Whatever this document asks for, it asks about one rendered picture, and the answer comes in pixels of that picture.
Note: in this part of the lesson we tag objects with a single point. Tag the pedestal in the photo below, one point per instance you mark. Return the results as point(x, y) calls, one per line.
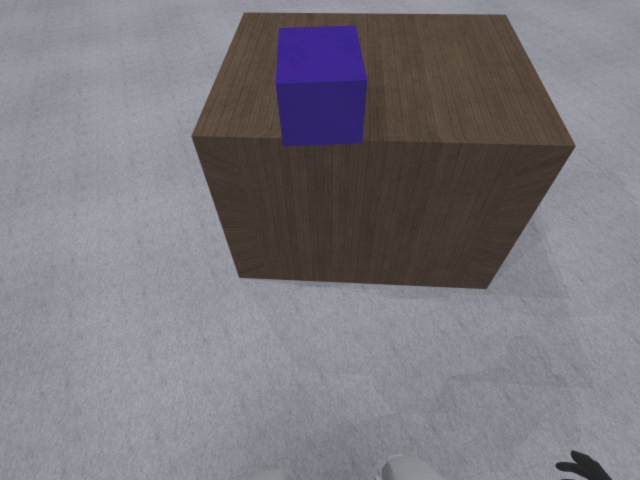
point(461, 142)

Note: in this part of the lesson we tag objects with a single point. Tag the robot right shin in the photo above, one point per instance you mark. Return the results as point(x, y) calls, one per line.
point(393, 457)

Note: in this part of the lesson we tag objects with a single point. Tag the right robot hand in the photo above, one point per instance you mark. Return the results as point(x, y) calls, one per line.
point(585, 467)

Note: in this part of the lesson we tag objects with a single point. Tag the carton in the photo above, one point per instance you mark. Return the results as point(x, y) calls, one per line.
point(321, 85)

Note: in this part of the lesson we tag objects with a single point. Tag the robot right thigh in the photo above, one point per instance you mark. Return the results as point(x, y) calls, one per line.
point(407, 468)

